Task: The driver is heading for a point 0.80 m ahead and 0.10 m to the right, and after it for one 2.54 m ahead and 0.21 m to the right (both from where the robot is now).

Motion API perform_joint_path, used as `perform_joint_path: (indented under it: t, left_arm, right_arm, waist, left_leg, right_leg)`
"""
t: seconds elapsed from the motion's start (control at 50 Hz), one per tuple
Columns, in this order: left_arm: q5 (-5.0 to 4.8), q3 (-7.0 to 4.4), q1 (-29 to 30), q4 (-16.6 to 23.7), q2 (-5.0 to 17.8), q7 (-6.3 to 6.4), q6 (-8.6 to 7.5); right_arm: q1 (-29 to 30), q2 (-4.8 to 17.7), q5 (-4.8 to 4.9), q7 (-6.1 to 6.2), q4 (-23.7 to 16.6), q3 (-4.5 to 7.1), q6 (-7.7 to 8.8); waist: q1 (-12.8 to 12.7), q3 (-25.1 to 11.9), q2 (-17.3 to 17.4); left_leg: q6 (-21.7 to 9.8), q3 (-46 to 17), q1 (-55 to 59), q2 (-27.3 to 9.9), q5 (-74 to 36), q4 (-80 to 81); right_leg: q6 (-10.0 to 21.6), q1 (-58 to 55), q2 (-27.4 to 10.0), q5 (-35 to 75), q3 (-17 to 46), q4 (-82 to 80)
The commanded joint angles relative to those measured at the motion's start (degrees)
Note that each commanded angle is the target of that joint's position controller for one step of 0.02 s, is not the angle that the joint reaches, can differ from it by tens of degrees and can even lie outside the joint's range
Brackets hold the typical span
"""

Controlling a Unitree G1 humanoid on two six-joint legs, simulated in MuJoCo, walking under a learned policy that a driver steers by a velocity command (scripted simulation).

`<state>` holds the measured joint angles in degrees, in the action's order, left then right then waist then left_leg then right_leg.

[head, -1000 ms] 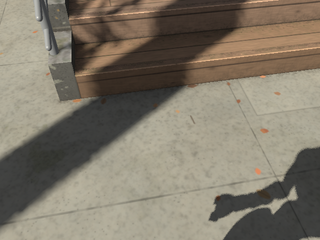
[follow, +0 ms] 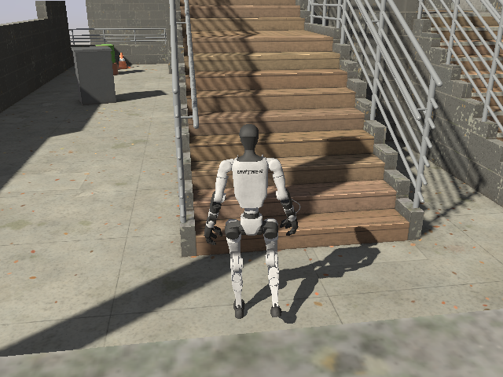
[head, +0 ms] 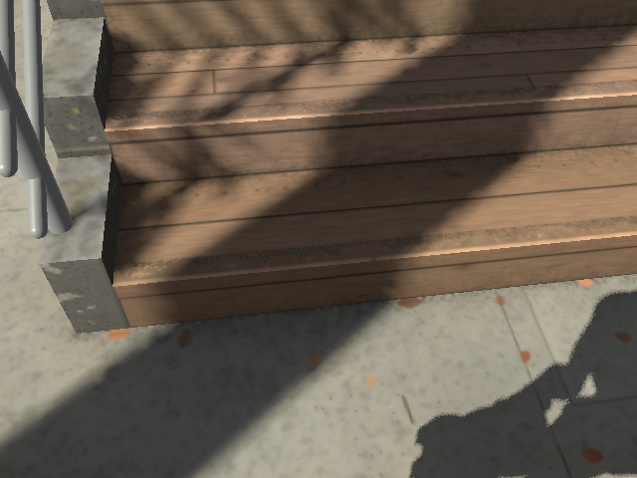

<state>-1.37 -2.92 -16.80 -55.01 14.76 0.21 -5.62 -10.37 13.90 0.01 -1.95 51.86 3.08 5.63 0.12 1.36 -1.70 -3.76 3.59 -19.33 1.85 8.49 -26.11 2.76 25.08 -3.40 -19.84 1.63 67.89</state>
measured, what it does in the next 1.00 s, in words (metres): walks ahead: right foot, then left foot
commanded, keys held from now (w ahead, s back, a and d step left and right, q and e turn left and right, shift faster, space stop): w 0.98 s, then w+e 0.02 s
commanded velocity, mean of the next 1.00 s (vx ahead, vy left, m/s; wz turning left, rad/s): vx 0.50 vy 0.00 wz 0.00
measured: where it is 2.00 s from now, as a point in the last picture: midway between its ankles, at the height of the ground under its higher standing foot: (388, 185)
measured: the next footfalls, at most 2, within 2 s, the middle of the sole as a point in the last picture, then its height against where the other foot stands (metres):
right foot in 0.42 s outside the picture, level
left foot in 0.94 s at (290, 397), level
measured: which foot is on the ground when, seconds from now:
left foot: down 0.00-0.42, up 0.44-0.92, down 0.94-1.00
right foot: up 0.00-0.40, down 0.42-0.94, up 0.96-1.00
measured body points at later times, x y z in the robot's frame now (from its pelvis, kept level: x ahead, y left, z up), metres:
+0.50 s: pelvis +0.28 -0.06 -0.01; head +0.32 -0.07 +0.44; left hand +0.46 +0.19 -0.11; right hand +0.27 -0.33 -0.16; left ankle +0.10 +0.08 -0.66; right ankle +0.37 -0.15 -0.74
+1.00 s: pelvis +0.54 -0.03 -0.01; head +0.56 -0.01 +0.44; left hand +0.56 +0.24 -0.16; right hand +0.70 -0.29 -0.11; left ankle +0.61 +0.06 -0.74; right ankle +0.40 -0.15 -0.68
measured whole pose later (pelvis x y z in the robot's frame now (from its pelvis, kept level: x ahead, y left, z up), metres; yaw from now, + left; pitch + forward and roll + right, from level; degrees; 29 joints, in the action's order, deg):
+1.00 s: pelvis +0.54 -0.03 -0.01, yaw +0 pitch +1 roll -1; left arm -0.5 -2.9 -17.3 -56.9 15.9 -0.2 -4.5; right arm -5.2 14.0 -0.4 -0.7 52.1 2.6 6.2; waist -1.2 0.8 -1.3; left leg -3.3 2.9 -23.0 0.0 9.7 -31.3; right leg 2.0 11.1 1.3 -28.2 0.8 50.3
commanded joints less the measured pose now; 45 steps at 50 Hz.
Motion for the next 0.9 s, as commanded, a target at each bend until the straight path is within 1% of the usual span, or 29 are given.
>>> perform_joint_path:
  t: [0.02,0.06,0.08,0.14,0.2,0.24,0.28,0.32,0.36,0.38,0.4,0.42,0.44,0.46,0.48,0.5,0.52,0.54,0.56,0.58,0.62,0.66,0.68,0.74,0.82,0.84,0.86,0.88,0.9]
  left_arm:
    - [0.39,-1.33,-2.74,2.76,2.91,0.62,0.6]
    - [0.87,-1.26,0.81,4.34,2.66,0.68,1.13]
    - [1.08,-1.36,3.06,5.11,2.95,0.75,1.19]
    - [1.28,-1.3,9.04,6.86,2.51,0.4,0.89]
    - [0.86,-0.73,15.48,8.35,1.48,-0.23,0.44]
    - [0.74,-0.55,19.92,9.76,2.11,-1.0,0.17]
    - [0.39,-0.33,22.55,10.86,2.06,-1.99,-0.18]
    - [0.12,-0.37,23.17,11.64,2.76,-2.71,-0.52]
    - [0.19,-0.54,22.38,11.96,3.64,-2.87,-0.75]
    - [0.23,-1.05,19.85,11.44,4.89,-2.86,-0.91]
    - [0.29,-1.95,13.94,9.84,6.46,-2.65,-0.99]
    - [0.71,-3.63,3.13,6.32,9.88,-2.33,-1.04]
    - [1.62,-4.79,-6.15,4.67,14.65,-1.81,-0.94]
    - [1.18,-4.48,-8.13,3.93,14.43,-2.03,-0.67]
    - [0.82,-3.11,-6.29,4.33,9.74,-1.75,-0.69]
    - [0.76,-2.56,-0.71,5.48,8.47,-1.49,-0.71]
    - [1.5,-2.24,3.53,6.16,7.76,-1.6,-0.92]
    - [1.93,-1.76,6.12,6.26,6.3,-1.84,-1.1]
    - [2.22,-1.34,7.29,5.91,5.13,-2.05,-1.27]
    - [2.14,-1.18,7.24,5.48,4.48,-2.27,-1.27]
    - [1.75,-1.42,6.62,4.38,6.07,-1.99,-1.48]
    - [1.53,-1.75,5.81,3.62,7.64,-1.21,-1.38]
    - [1.51,-1.85,4.78,3.35,7.92,-0.95,-1.23]
    - [1.28,-1.98,2.72,2.72,8.79,-0.51,-1.0]
    - [0.8,-2.32,-1.35,0.74,9.81,-0.42,-0.56]
    - [0.9,-2.21,-2.82,0.04,9.06,-0.39,0.01]
    - [0.61,-2.25,-2.77,-0.2,8.98,-0.36,0.34]
    - [0.69,-2.32,-2.09,-0.05,9.17,-0.11,0.8]
    - [0.51,-2.44,-0.78,0.22,9.92,0.16,1.17]
  right_arm:
    - [-1.16,4.62,-0.47,-0.19,-1.42,0.73,0.96]
    - [-2.89,7.21,-0.45,0.54,-0.59,1.28,1.26]
    - [-4.02,7.76,-0.39,0.99,-0.13,1.42,1.23]
    - [-6.87,7.9,0.01,2.0,0.95,1.27,0.68]
    - [-9.76,8.39,0.42,2.42,2.03,1.21,0.37]
    - [-12.31,8.36,0.67,2.9,3.25,1.01,-0.1]
    - [-13.72,8.55,0.37,3.05,4.13,1.05,-0.88]
    - [-14.24,8.86,0.64,3.03,4.75,1.32,-1.51]
    - [-13.24,10.06,1.11,2.9,4.76,2.0,-1.59]
    - [-12.28,10.49,1.14,2.84,4.65,2.18,-1.66]
    - [-10.96,10.57,1.02,2.77,4.37,2.2,-1.88]
    - [-10.15,9.49,0.37,2.56,3.52,1.71,-2.08]
    - [-13.81,5.04,-0.13,2.37,2.31,0.26,-1.44]
    - [-17.45,0.59,0.1,2.03,3.09,-1.42,0.16]
    - [-12.27,7.44,1.9,1.69,2.69,0.26,1.5]
    - [-7.25,9.48,2.7,1.67,1.18,0.72,2.26]
    - [-4.99,9.63,1.77,1.94,0.98,0.88,2.28]
    - [-4.93,8.89,0.93,2.16,1.08,1.23,1.7]
    - [-6.09,7.5,0.8,2.17,1.21,1.22,0.8]
    - [-7.18,5.47,1.05,2.15,1.46,1.0,0.12]
    - [-6.28,4.68,0.73,2.34,0.91,1.0,-0.82]
    - [-2.75,5.0,-0.34,2.46,-0.2,0.98,-1.23]
    - [-0.51,4.36,-0.46,2.27,-0.76,0.8,-1.23]
    - [6.08,3.75,0.06,1.84,-2.08,0.25,-0.99]
    - [13.03,4.25,0.71,1.43,-4.06,-0.2,-0.29]
    - [10.54,3.48,0.76,1.41,-3.01,-0.63,-0.56]
    - [9.94,4.39,0.91,1.35,-3.05,-0.48,-0.57]
    - [10.13,6.18,1.0,1.24,-3.54,-0.02,-0.24]
    - [7.38,6.98,0.67,1.21,-2.95,0.49,0.04]
  waist:
    - [-1.24,-3.26,6.67]
    - [-1.36,-1.51,5.08]
    - [-0.9,-0.82,4.53]
    - [0.64,-0.04,4.77]
    - [2.65,1.28,5.2]
    - [4.04,2.22,4.68]
    - [4.45,3.58,5.25]
    - [4.16,3.92,5.84]
    - [2.93,3.02,6.54]
    - [1.25,1.28,7.07]
    - [-2.11,-2.35,7.42]
    - [-6.48,-8.59,6.31]
    - [-7.11,-17.95,-2.94]
    - [-5.62,-24.41,-15.79]
    - [-6.87,-19.89,-10.43]
    - [-5.67,-12.31,-7.01]
    - [-3.88,-8.75,-2.68]
    - [-1.6,-6.28,-1.34]
    - [0.3,-5.73,-1.92]
    - [1.01,-5.24,-2.21]
    - [2.0,-3.05,-2.46]
    - [1.62,-1.04,-1.86]
    - [0.75,-0.58,-1.24]
    - [-1.39,0.65,-1.52]
    - [-3.69,2.34,-1.63]
    - [-3.44,0.74,-3.55]
    - [-2.54,1.36,-3.98]
    - [-1.69,0.93,-3.46]
    - [0.56,-0.75,-3.77]
  left_leg:
    - [-9.39,-15.92,7.72,-14.34,-4.81,17.07]
    - [-10.5,-14.33,7.24,-14.98,-7.65,19.02]
    - [-10.49,-13.56,8.32,-14.98,-9.35,19.36]
    - [-8.89,-10.19,10.87,-13.62,-11.65,19.7]
    - [-7.44,-7.7,12.32,-12.48,-9.78,20.33]
    - [-7.31,-8.39,15.77,-13.51,-7.1,20.13]
    - [-7.19,-8.19,19.98,-14.94,-7.74,19.11]
    - [-6.54,-8.14,23.37,-16.15,-10.08,16.91]
    - [-5.82,-8.07,25.12,-17.27,-16.7,13.53]
    - [-5.16,-7.67,25.31,-17.03,-24.12,10.41]
    - [-4.18,-6.19,24.43,-15.46,-33.52,3.79]
    - [-2.46,-4.13,18.63,-12.18,-35.48,-8.03]
    - [0.5,-0.92,-0.99,-6.62,-17.75,-29.44]
    - [2.14,-5.65,-17.94,1.55,24.08,-44.19]
    - [0.71,-10.84,-23.82,-2.03,23.56,-50.1]
    - [-0.1,-8.91,-25.43,-5.08,17.59,-49.49]
    - [0.23,-7.74,-22.44,-7.34,12.15,-47.84]
    - [0.55,-7.79,-18.67,-9.2,9.48,-45.04]
    - [0.66,-8.15,-14.85,-10.37,8.09,-43.25]
    - [1.11,-7.63,-12.86,-10.55,8.15,-41.35]
    - [2.29,-6.65,-13.16,-10.69,5.77,-37.3]
    - [3.51,-6.12,-15.66,-10.96,0.92,-30.23]
    - [3.68,-5.92,-16.2,-10.79,-2.53,-25.85]
    - [3.71,-4.29,-13.56,-8.52,-9.86,-13.53]
    - [3.07,-3.55,-14.36,-6.79,-9.97,-6.04]
    - [2.74,-2.21,-12.25,-6.05,-7.1,-8.61]
    - [1.79,-2.94,-11.71,-6.26,-4.6,-8.18]
    - [0.94,-2.16,-10.23,-5.28,-1.82,-7.12]
    - [0.11,-1.16,-5.48,-3.65,-0.55,-5.05]
  right_leg:
    - [0.11,8.07,-5.36,5.39,2.06,-1.6]
    - [-0.96,11.23,-5.75,9.03,1.76,-5.95]
    - [-1.5,13.56,-5.83,11.77,1.76,-9.25]
    - [-2.25,15.89,-5.02,20.93,0.97,-19.58]
    - [-2.13,13.66,-2.94,27.01,-1.03,-29.51]
    - [-2.27,14.25,-2.21,27.15,-1.19,-33.55]
    - [-1.77,15.73,-1.81,25.94,-1.2,-36.43]
    - [-0.76,15.65,-1.69,22.72,-0.86,-37.72]
    - [0.73,12.12,-0.72,17.89,-1.61,-38.97]
    - [1.6,7.32,0.62,15.96,-2.67,-39.48]
    - [2.89,-1.28,2.62,15.89,-4.35,-40.45]
    - [4.76,-16.25,2.53,17.47,-3.69,-39.39]
    - [11.18,-39.44,-11.02,16.49,13.95,-38.25]
    - [16.43,-51.67,-19.12,7.1,36.8,-46.61]
    - [13.7,-48.19,-17.07,3.36,35.01,-49.21]
    - [11.52,-39.24,-15.74,8.91,26.72,-50.69]
    - [11.09,-30.44,-14.04,17.17,20.85,-52.31]
    - [10.58,-23.31,-12.34,22.41,16.19,-54.04]
    - [10.22,-18.99,-11.08,23.48,13.44,-56.04]
    - [10.62,-17.0,-10.14,24.05,11.08,-57.32]
    - [11.1,-13.88,-9.18,27.37,7.17,-59.15]
    - [11.24,-13.57,-8.51,26.99,5.38,-60.57]
    - [11.04,-13.99,-8.19,25.77,4.55,-61.1]
    - [9.54,-14.84,-6.69,22.88,1.88,-62.04]
    - [9.33,-21.96,-8.88,22.89,2.18,-60.59]
    - [9.67,-23.56,-9.97,22.61,2.52,-59.05]
    - [9.29,-24.21,-10.57,23.43,2.74,-57.9]
    - [8.41,-25.47,-10.46,27.93,2.51,-55.26]
    - [7.45,-25.87,-9.91,37.07,2.0,-50.77]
